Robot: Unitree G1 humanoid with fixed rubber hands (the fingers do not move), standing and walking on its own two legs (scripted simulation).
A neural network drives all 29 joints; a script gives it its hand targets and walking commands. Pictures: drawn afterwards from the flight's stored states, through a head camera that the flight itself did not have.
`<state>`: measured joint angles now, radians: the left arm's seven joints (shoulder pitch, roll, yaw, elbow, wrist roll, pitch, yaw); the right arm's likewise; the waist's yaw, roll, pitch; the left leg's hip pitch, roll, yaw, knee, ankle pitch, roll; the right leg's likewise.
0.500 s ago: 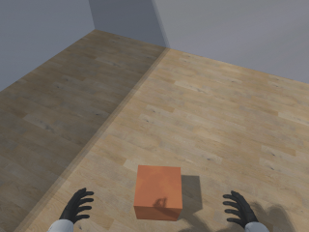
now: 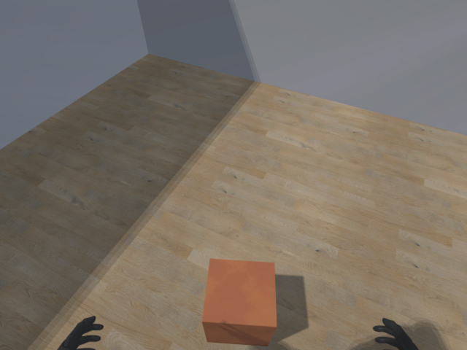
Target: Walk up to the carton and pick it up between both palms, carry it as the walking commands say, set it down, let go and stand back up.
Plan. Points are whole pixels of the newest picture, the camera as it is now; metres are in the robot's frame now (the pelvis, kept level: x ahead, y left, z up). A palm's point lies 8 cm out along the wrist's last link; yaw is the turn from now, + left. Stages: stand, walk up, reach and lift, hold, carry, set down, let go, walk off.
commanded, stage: stand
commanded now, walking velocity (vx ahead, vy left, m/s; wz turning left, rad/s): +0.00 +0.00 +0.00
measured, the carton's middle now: (239, 303) +0.39 -0.01 -0.63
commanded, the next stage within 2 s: none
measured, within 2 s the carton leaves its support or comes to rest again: neither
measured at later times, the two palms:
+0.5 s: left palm out of the picture +0.09 +0.30 -0.09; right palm out of the picture +0.09 -0.30 -0.09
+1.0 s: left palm out of the picture +0.06 +0.31 -0.09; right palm out of the picture +0.07 -0.31 -0.10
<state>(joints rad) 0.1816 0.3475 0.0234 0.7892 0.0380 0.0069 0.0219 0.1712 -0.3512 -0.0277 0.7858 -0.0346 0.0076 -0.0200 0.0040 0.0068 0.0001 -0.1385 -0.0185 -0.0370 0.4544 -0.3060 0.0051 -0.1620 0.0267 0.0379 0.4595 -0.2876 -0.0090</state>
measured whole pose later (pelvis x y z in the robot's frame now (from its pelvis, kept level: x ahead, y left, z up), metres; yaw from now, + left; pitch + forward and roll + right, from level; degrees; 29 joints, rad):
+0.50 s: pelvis -0.01 +0.00 +0.01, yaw +0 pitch -2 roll +0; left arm 0.15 0.37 0.02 0.94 0.03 0.00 0.02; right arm 0.17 -0.37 -0.01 0.93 -0.03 -0.01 -0.02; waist 0.01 0.01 0.01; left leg -0.10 -0.01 -0.04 0.38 -0.25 0.00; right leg -0.12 0.02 0.03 0.39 -0.23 -0.01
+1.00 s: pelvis -0.02 +0.00 +0.01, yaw +1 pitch -3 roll +0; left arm 0.13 0.38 0.01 1.01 0.02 -0.01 0.01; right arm 0.15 -0.39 -0.01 1.01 -0.02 -0.01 -0.02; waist 0.00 0.00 0.02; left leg -0.09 -0.02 -0.04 0.35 -0.21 0.00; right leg -0.11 0.02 0.03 0.35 -0.20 -0.01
